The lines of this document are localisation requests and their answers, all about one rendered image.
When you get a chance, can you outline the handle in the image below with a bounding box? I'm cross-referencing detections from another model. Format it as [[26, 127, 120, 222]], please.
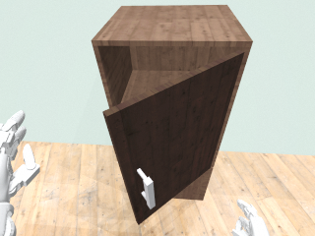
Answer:
[[137, 168, 156, 209]]

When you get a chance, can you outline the robot right hand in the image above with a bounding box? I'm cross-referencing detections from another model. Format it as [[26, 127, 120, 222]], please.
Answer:
[[232, 199, 270, 236]]

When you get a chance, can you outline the robot left hand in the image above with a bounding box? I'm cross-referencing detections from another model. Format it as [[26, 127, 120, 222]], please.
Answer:
[[0, 110, 40, 203]]

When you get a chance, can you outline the left robot forearm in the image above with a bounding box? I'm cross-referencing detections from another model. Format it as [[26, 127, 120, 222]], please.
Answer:
[[0, 202, 17, 236]]

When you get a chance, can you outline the cupboard door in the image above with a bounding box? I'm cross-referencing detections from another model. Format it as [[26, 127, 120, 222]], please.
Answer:
[[102, 50, 245, 225]]

